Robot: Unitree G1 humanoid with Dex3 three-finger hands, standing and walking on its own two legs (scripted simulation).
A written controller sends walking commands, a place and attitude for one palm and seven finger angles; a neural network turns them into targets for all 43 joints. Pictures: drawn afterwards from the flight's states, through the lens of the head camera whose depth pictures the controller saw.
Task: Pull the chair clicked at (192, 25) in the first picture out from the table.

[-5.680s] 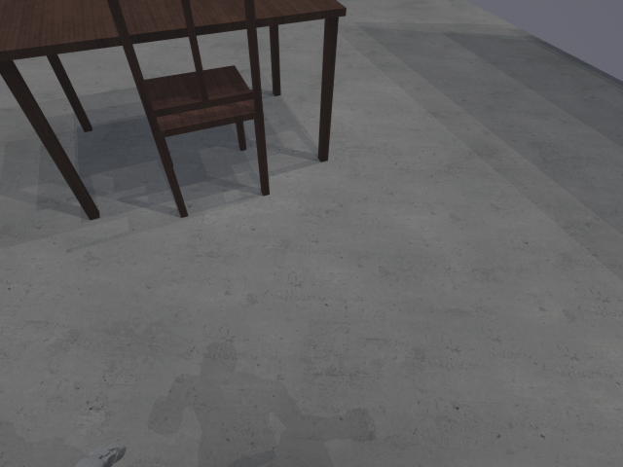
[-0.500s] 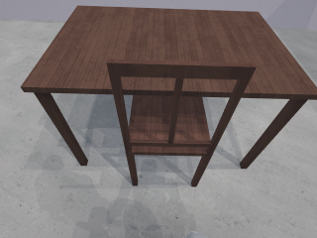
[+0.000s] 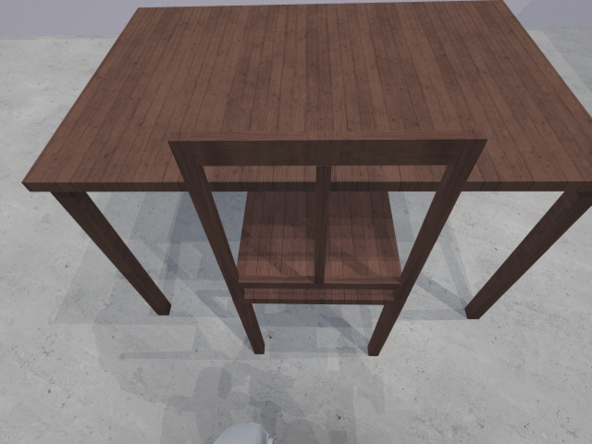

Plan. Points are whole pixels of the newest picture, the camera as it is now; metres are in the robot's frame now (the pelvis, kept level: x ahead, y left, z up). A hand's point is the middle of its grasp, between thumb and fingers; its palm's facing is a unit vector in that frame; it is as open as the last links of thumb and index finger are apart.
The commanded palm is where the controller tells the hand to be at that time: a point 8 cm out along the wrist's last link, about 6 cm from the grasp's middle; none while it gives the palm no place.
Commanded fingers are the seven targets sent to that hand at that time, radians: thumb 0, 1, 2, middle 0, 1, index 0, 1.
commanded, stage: come to a stop and stand still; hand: left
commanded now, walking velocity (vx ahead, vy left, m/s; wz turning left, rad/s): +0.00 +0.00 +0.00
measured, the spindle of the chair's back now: (320, 233) +0.46 +0.00 -0.06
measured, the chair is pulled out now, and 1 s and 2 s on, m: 0.00 0.00 0.00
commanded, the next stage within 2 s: look again from close up in 0.64 s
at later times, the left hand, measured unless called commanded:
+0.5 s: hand out of the picture -0.04 +0.28 -0.17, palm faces +0.02 -0.97 -0.25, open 7.4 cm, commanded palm none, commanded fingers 0.00 0.90 0.90 -0.20 -0.30 -0.20 -0.30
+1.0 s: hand out of the picture -0.02 +0.25 -0.17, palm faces +0.00 -0.98 -0.19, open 7.4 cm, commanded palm none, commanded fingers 0.00 0.90 0.90 -0.20 -0.30 -0.20 -0.30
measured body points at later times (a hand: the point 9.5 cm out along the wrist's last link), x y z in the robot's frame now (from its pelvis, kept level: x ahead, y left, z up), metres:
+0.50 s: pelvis -0.05 +0.09 -0.01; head -0.05 +0.07 +0.44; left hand -0.04 +0.33 -0.15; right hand +0.01 -0.14 -0.16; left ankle -0.02 +0.14 -0.74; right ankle -0.01 -0.04 -0.74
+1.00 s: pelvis -0.02 +0.09 +0.00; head +0.00 +0.08 +0.45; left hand -0.02 +0.31 -0.15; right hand -0.02 -0.13 -0.16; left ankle -0.02 +0.14 -0.74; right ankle -0.01 -0.04 -0.74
